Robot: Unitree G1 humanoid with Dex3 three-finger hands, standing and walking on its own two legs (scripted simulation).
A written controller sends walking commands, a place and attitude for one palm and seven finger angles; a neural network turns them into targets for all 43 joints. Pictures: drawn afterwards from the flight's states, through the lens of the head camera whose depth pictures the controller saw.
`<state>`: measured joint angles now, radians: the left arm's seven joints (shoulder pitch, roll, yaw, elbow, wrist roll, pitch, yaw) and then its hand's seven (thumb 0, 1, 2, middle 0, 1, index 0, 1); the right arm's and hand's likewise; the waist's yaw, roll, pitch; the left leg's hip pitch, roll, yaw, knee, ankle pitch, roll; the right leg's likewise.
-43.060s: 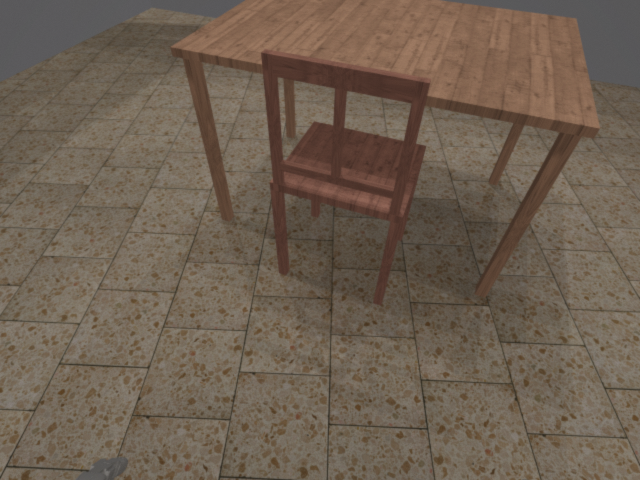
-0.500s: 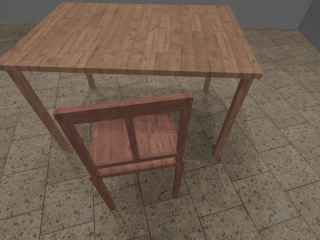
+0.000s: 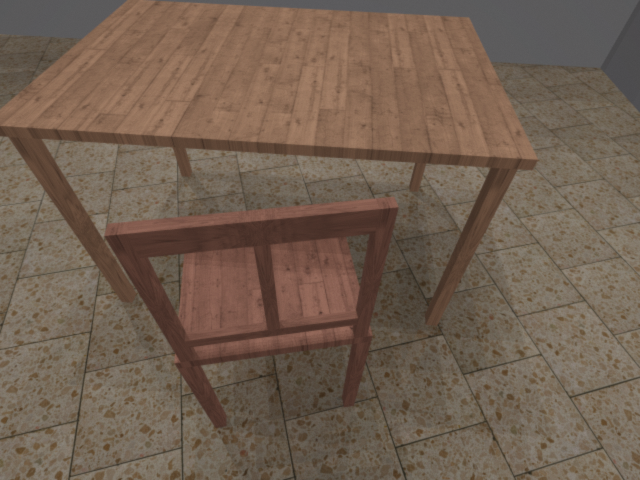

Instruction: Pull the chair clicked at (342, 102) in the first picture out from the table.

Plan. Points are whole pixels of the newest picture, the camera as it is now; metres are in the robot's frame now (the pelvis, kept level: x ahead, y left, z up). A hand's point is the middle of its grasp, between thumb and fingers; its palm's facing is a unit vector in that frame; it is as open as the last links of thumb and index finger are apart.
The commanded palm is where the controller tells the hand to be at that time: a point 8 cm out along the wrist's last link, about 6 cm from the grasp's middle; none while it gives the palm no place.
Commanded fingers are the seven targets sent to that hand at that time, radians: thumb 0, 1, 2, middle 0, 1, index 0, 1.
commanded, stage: look again from close up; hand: left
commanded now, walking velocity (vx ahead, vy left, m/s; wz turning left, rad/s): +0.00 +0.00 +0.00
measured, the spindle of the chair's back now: (268, 288) +0.43 +0.12 -0.09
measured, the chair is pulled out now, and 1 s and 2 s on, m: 0.17 0.17 0.17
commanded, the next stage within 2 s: shuffle to correct the standing spot in 0.50 s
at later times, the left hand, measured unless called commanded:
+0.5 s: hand out of the picture +0.01 +0.17 -0.17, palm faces +0.01 -0.98 -0.19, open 7.4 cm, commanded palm none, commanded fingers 0.00 0.90 0.90 -0.20 -0.30 -0.20 -0.30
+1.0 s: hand out of the picture -0.02 +0.14 -0.18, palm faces +0.09 -0.98 -0.19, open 7.4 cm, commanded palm none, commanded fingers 0.00 0.90 0.90 -0.20 -0.30 -0.20 -0.30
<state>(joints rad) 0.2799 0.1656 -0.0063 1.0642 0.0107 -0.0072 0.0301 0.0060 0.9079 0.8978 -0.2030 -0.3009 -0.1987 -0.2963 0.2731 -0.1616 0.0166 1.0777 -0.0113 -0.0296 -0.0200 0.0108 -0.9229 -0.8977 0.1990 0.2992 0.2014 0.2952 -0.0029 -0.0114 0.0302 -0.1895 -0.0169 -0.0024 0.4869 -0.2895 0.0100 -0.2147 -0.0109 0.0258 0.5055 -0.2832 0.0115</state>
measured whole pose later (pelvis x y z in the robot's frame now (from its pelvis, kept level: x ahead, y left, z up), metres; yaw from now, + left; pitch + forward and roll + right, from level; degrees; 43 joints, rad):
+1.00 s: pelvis +0.01 -0.03 +0.00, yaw +4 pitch +1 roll +0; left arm 0.33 0.17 0.02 1.07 0.02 0.01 0.02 0.00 0.91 0.90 -0.20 -0.30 -0.20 -0.30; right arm 0.29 -0.12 -0.01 1.12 -0.02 0.00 -0.02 0.00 -0.91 -0.90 0.20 0.30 0.20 0.30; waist -0.01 -0.02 0.03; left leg -0.21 0.00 -0.09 0.49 -0.29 -0.03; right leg -0.21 0.01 -0.06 0.51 -0.32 -0.03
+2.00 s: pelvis +0.05 -0.19 +0.00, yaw +13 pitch -1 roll +1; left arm 0.29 0.16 0.00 1.03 0.02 0.01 0.03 0.01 0.92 0.90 -0.20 -0.30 -0.20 -0.30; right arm 0.22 -0.17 -0.03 1.08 -0.01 0.03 -0.02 0.01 -0.94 -0.90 0.20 0.30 0.20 0.30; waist 0.00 0.02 0.06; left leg -0.19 0.05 0.08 0.51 -0.32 -0.02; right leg -0.20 -0.01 -0.04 0.53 -0.31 -0.02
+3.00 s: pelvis +0.04 -0.16 +0.00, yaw +12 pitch -1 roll +0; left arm 0.30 0.16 -0.01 1.06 0.02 -0.01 0.05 0.01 0.91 0.90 -0.20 -0.30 -0.20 -0.30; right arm 0.29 -0.16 0.00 1.07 -0.01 -0.02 -0.02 0.02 -0.94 -0.90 0.20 0.30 0.20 0.30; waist -0.01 -0.01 0.00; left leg -0.22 -0.01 0.07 0.53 -0.29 0.04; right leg -0.20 -0.03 -0.02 0.52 -0.29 0.02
